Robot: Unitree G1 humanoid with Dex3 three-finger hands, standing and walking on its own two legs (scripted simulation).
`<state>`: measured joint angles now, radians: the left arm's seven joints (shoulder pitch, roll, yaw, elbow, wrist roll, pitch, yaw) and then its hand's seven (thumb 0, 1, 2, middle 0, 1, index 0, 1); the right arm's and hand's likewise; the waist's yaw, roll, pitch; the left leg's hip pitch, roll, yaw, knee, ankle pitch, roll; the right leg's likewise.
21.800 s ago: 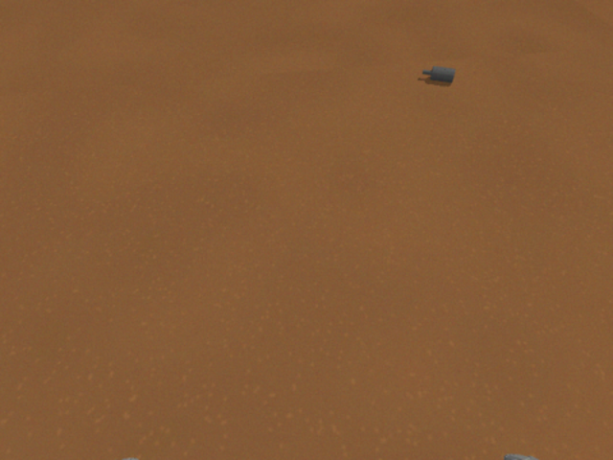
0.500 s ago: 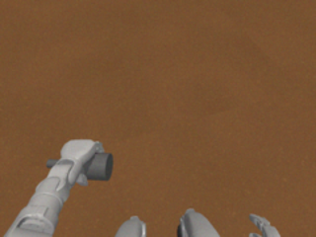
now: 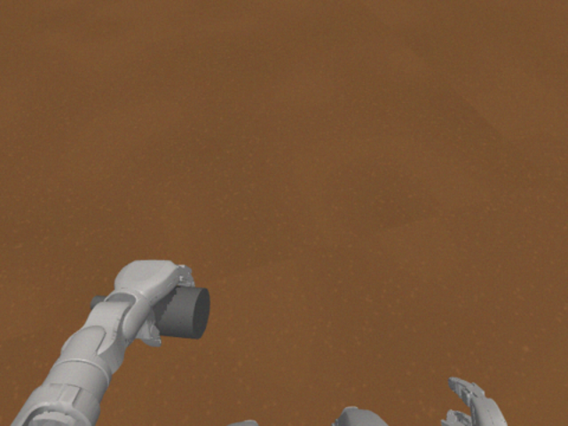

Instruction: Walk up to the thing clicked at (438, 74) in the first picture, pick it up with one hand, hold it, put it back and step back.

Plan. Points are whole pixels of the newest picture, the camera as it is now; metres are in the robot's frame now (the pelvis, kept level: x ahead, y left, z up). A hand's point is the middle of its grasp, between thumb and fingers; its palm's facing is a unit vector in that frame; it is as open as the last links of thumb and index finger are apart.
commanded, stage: hold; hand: left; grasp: from above
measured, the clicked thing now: (147, 308) +0.31 +0.25 -0.08
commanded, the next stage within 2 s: crouch in 1.58 s
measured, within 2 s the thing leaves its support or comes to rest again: neither
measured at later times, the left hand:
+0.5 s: hand (155, 314) +0.28 +0.21 -0.04, palm faces -0.50 +0.00 -0.87, open 10.6 cm
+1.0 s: hand (150, 318) +0.27 +0.21 -0.02, palm faces -0.49 -0.01 -0.87, open 10.7 cm
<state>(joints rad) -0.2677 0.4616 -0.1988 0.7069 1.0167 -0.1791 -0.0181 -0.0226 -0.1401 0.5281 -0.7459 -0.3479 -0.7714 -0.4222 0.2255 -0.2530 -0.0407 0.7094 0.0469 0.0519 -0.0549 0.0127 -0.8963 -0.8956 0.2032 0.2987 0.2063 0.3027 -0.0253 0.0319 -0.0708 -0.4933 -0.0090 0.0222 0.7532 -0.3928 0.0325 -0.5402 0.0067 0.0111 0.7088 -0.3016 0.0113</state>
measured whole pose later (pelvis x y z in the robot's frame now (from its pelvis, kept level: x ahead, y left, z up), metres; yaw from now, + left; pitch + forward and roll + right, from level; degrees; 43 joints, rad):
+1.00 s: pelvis -0.01 -0.01 +0.02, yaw +0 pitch +1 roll +0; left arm -0.20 0.47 -0.21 0.59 0.98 -0.20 -0.08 -0.03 -0.12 0.53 -0.69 -0.42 -0.72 -0.49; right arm 0.18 -0.26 -0.02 0.70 0.06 0.08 -0.08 0.01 -0.91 -0.90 0.20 0.30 0.21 0.30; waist 0.00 0.04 -0.01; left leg -0.29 -0.02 0.03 0.56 -0.29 0.03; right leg -0.35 0.00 0.02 0.55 -0.21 0.01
